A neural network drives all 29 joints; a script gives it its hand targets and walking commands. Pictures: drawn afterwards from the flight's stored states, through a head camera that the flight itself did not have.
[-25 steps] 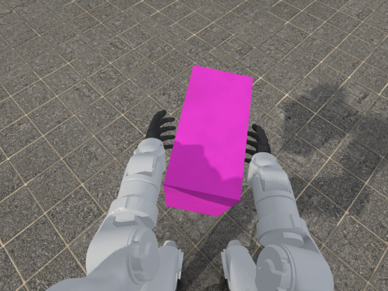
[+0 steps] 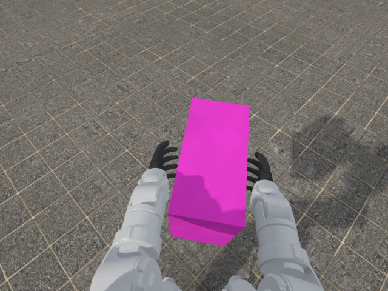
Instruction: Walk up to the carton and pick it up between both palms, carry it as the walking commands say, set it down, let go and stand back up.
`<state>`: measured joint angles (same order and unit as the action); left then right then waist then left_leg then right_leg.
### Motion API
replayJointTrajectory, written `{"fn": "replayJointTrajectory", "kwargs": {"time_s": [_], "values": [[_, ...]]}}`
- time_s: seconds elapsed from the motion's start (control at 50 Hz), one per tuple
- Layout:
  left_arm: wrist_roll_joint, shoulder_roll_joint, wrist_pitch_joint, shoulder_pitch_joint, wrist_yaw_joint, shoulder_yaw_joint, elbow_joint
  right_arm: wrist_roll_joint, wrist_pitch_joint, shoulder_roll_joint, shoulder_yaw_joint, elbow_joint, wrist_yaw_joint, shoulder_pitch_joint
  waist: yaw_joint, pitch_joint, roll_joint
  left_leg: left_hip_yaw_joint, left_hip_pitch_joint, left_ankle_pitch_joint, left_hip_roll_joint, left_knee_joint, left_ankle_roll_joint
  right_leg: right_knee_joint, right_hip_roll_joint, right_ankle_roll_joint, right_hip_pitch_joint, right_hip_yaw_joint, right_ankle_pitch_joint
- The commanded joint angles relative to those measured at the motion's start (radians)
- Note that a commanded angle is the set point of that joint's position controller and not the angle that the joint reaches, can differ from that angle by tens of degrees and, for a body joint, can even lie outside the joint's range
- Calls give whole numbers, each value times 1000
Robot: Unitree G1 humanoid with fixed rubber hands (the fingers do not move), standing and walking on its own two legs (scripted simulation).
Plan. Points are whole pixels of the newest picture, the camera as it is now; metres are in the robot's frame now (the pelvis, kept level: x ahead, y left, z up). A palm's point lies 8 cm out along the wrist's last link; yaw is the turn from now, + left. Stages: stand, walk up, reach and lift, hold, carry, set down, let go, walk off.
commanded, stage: reach and lift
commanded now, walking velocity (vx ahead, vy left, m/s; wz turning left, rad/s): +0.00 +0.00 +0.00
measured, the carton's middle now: (208, 174) +0.40 -0.02 -0.07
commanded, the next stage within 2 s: hold in 1.96 s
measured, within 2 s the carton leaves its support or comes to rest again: neither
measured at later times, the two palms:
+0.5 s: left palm (151, 161) +0.35 +0.10 +0.08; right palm (270, 176) +0.33 -0.13 +0.06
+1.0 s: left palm (139, 161) +0.34 +0.12 +0.10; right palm (264, 172) +0.32 -0.11 +0.08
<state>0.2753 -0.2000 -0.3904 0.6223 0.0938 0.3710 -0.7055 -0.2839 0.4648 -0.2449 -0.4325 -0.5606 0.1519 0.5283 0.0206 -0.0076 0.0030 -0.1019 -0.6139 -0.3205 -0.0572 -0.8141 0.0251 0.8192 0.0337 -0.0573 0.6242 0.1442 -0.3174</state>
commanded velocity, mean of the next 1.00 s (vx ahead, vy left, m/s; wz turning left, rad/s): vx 0.00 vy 0.00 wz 0.00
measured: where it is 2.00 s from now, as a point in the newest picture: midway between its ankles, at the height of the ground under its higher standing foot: outside the picture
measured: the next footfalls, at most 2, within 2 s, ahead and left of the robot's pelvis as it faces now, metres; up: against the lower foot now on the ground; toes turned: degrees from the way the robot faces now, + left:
none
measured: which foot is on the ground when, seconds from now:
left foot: down 0.00-1.00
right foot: down 0.00-1.00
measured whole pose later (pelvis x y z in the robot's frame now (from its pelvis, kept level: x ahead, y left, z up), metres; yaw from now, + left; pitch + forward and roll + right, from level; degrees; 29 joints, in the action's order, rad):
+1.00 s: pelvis +0.01 +0.00 +0.02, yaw +0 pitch -6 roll +1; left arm 0.28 -0.20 -0.70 0.59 0.10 0.35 -0.59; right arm -0.28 0.75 -0.24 -0.35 -0.50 0.16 0.51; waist -0.01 -0.02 0.00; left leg -0.10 -0.26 -0.28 -0.05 -0.65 0.02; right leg 0.66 0.02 -0.05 0.28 0.15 -0.28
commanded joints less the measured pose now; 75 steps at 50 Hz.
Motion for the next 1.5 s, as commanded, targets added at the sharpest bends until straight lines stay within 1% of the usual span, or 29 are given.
{"fn": "replayJointTrajectory", "kwargs": {"time_s": [0.0, 0.08, 0.1, 0.12, 0.14, 0.2, 0.24, 0.26, 0.3, 0.44, 0.48, 0.58, 0.6, 0.62, 0.7, 0.74, 0.78, 0.8, 0.86, 0.88, 0.92, 0.94, 0.98, 1.08, 1.2, 1.26, 1.38, 1.42, 1.48], "values": [[-171, -1133, 2, 553, -226, -594, 66, 231, -46, -1115, 710, 53, -269, 767, -25, -685, -1, 52, 476, 237, -56, 167, -22, -178, 79, 7, -336, -102, 232], [-239, -1172, -35, 534, -236, -662, 49, 278, -19, -1105, 798, 153, -260, 813, -14, -754, -51, 47, 533, 271, -55, 179, -16, -222, 79, 17, -398, -99, 245], [-246, -1194, -39, 587, -238, -664, 85, 286, -21, -1074, 821, 169, -262, 831, -3, -745, 12, 46, 498, 264, -56, 194, -10, -213, 77, 21, -429, -104, 266], [-240, -1149, -38, 585, -236, -665, 103, 280, 12, -1098, 793, 90, -269, 777, -20, -678, -59, 32, 478, 257, -45, 201, -14, -215, 79, 8, -406, -105, 239], [-206, -1136, -61, 572, -236, -617, 21, 230, 17, -1078, 727, 28, -265, 762, 17, -627, -24, 44, 454, 195, -42, 218, -11, -238, 71, 14, -384, -111, 184], [-170, -1081, -100, 437, -254, -549, -66, 224, 65, -1088, 745, 26, -263, 726, -54, -501, -106, 41, 412, 171, -33, 229, -24, -261, 65, -1, -383, -107, 164], [-190, -1108, -137, 479, -249, -589, -46, 212, 84, -1045, 683, -13, -267, 651, 19, -452, -33, 38, 460, 112, -27, 267, -12, -296, 64, 25, -383, -109, 94], [-201, -1058, -140, 457, -255, -534, -65, 247, 96, -1077, 696, 6, -270, 768, -48, -431, -82, 47, 426, 95, -28, 261, -31, -292, 61, 10, -389, -108, 82], [-165, -1072, -176, 426, -251, -461, -121, 193, 137, -1032, 638, -91, -270, 659, -39, -295, -67, 41, 464, 51, -25, 298, -27, -323, 59, 21, -340, -110, 5], [-250, -1104, -196, 549, -257, -519, 25, 244, 149, -1051, 661, 50, -262, 812, 12, -355, -57, 45, 537, 127, -39, 280, -24, -316, 34, 26, -408, -77, 102], [-273, -1139, -218, 454, -261, -548, 20, 292, 159, -1037, 761, 182, -261, 857, -34, -439, -91, 50, 561, 226, -52, 291, -23, -316, 52, 12, -511, -100, 212], [-301, -1105, -241, 560, -256, -620, 121, 345, 207, -1105, 809, 162, -263, 831, -48, -484, -99, 35, 579, 209, -50, 292, -17, -329, 33, -6, -535, -67, 212], [-322, -1112, -238, 651, -255, -642, 195, 349, 211, -1104, 784, 140, -270, 782, -27, -466, -37, 30, 572, 187, -38, 306, -8, -327, 43, 13, -510, -86, 174], [-320, -1166, -244, 592, -254, -627, 132, 363, 194, -1078, 825, 222, -271, 895, -60, -563, -48, 22, 598, 245, -39, 285, -11, -301, 47, 15, -533, -84, 237], [-267, -1133, -288, 550, -256, -539, 1, 296, 224, -1052, 720, 80, -277, 846, -32, -316, -71, 27, 560, 89, -36, 323, -15, -344, 31, 25, -461, -88, 36], [-241, -1070, -289, 532, -261, -463, -14, 285, 248, -1059, 678, 31, -282, 858, -68, -279, -113, 31, 536, 43, -31, 322, -22, -358, 28, 23, -445, -78, -41], [-252, -1106, -284, 516, -259, -544, 95, 285, 234, -1052, 680, 56, -298, 741, -54, -360, -5, 18, 572, 160, -32, 348, -2, -355, 46, 40, -496, -98, 119], [-239, -1111, -292, 497, -259, -485, 44, 257, 250, -1061, 653, 18, -292, 758, -50, -346, -67, 17, 577, 135, -34, 333, -16, -356, 43, 35, -472, -85, 73], [-255, -1124, -288, 559, -249, -521, 153, 280, 240, -1060, 633, 38, -311, 764, -48, -362, 35, 12, 552, 101, -21, 370, 5, -333, 59, 51, -523, -111, 86], [-278, -1150, -290, 555, -250, -565, 174, 260, 242, -1067, 636, 25, -306, 679, -15, -393, -17, 16, 608, 173, -34, 345, 8, -344, 58, 57, -474, -104, 111], [-297, -1145, -280, 540, -246, -553, 178, 286, 232, -1096, 702, 88, -302, 730, -47, -428, -105, 11, 633, 256, -26, 323, -8, -345, 53, 43, -475, -87, 170], [-263, -1191, -298, 449, -250, -534, 75, 285, 218, -1061, 698, 122, -294, 754, -41, -367, -19, 11, 594, 221, -35, 330, 3, -350, 55, 53, -492, -96, 155], [-254, -1159, -286, 433, -260, -526, 59, 292, 213, -1033, 716, 164, -301, 775, -56, -363, -3, -1, 568, 176, -19, 342, -5, -340, 54, 45, -512, -91, 120], [-265, -1131, -259, 486, -245, -511, 142, 338, 197, -1116, 793, 214, -301, 880, -119, -453, -95, 20, 576, 198, -31, 315, -22, -334, 45, 23, -532, -76, 115], [-239, -1096, -295, 460, -261, -496, 84, 296, 225, -1064, 706, 106, -299, 778, -81, -333, -12, 27, 544, 95, -34, 342, -12, -360, 42, 39, -486, -82, 39], [-269, -1134, -300, 454, -254, -514, 107, 280, 225, -1076, 701, 127, -288, 709, -54, -345, -50, 22, 623, 180, -27, 338, -11, -359, 51, 49, -467, -91, 99], [-241, -1099, -288, 418, -257, -547, 140, 297, 221, -1108, 746, 129, -301, 716, -105, -452, -37, 21, 618, 254, -29, 323, -3, -343, 54, 27, -504, -89, 188], [-298, -1141, -289, 493, -261, -602, 211, 311, 216, -1106, 744, 156, -294, 715, -57, -395, -35, 15, 627, 254, -28, 326, -3, -346, 60, 35, -476, -83, 184], [-238, -1113, -311, 440, -263, -468, 26, 292, 231, -1072, 693, 88, -303, 809, -78, -292, -100, 14, 542, 42, -20, 342, -18, -361, 49, 32, -412, -87, -54]]}}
